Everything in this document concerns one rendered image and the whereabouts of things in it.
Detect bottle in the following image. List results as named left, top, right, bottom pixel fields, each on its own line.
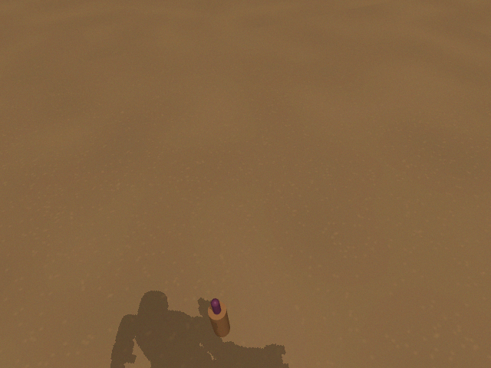
left=208, top=298, right=230, bottom=337

